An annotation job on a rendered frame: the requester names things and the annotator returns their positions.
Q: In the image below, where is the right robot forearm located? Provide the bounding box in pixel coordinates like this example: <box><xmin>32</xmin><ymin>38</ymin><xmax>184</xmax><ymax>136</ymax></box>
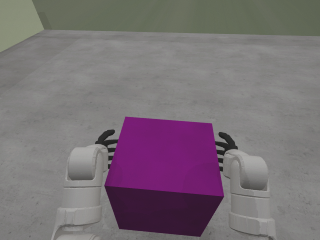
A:
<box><xmin>222</xmin><ymin>149</ymin><xmax>277</xmax><ymax>240</ymax></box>

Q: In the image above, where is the robot right hand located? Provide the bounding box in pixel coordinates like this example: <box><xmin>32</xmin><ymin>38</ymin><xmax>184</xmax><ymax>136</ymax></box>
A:
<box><xmin>215</xmin><ymin>132</ymin><xmax>238</xmax><ymax>172</ymax></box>

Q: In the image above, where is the left robot forearm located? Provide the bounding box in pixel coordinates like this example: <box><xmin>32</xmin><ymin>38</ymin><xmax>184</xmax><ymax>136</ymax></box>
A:
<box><xmin>51</xmin><ymin>144</ymin><xmax>109</xmax><ymax>240</ymax></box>

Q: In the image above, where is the robot left hand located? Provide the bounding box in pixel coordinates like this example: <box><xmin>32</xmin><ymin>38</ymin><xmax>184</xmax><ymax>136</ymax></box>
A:
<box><xmin>95</xmin><ymin>129</ymin><xmax>118</xmax><ymax>169</ymax></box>

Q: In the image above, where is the carton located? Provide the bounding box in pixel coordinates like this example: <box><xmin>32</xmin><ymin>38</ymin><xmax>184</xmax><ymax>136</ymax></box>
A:
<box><xmin>104</xmin><ymin>116</ymin><xmax>224</xmax><ymax>237</ymax></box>

